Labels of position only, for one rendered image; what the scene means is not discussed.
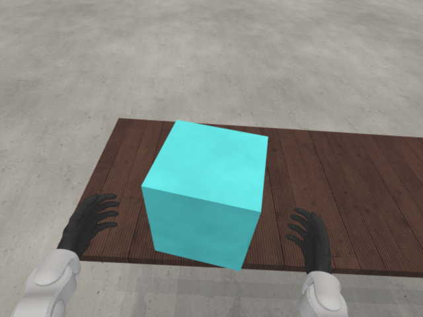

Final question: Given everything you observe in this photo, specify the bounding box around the left robot hand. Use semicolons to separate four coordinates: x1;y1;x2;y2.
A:
57;194;120;258

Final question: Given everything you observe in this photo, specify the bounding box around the robot left forearm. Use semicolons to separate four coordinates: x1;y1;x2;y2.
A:
11;249;81;317

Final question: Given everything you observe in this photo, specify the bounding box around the right robot hand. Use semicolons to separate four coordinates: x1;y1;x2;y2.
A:
286;208;332;275

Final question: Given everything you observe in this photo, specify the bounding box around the table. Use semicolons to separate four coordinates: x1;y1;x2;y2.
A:
75;118;423;278

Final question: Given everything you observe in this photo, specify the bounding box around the robot right forearm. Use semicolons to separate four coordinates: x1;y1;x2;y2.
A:
299;271;348;317

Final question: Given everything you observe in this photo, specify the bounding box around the carton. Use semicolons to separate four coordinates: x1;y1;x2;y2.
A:
141;120;268;271

